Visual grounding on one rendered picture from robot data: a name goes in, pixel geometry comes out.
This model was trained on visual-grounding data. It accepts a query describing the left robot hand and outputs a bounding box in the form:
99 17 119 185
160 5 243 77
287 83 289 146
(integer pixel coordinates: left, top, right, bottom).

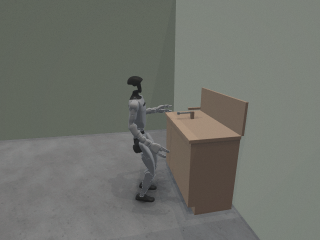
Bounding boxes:
157 104 172 113

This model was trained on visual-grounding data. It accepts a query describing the tap lever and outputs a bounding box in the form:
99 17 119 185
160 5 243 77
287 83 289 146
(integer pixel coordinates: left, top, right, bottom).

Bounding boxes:
177 111 191 115

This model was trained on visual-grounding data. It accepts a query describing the robot left forearm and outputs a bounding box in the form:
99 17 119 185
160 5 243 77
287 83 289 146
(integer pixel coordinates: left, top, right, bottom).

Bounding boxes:
146 107 158 115

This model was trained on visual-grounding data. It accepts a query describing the robot head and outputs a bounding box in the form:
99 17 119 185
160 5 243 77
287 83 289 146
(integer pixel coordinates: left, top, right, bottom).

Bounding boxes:
127 76 143 100

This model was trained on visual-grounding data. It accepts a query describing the right robot hand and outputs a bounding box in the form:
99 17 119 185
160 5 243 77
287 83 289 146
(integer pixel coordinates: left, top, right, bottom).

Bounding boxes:
150 143 170 158

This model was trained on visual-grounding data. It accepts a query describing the counter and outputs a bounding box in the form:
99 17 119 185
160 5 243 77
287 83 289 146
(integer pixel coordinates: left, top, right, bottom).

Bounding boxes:
165 87 249 215

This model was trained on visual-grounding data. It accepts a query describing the robot right upper arm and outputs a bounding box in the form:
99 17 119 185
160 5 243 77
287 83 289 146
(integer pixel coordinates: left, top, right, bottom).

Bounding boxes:
128 100 139 130

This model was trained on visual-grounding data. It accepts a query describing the right robot thigh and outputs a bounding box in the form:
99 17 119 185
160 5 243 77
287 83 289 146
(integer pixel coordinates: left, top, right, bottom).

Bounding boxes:
133 139 155 177

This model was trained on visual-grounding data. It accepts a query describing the robot right forearm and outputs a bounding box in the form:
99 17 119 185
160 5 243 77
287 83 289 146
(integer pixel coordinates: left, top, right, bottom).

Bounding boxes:
129 124 153 148

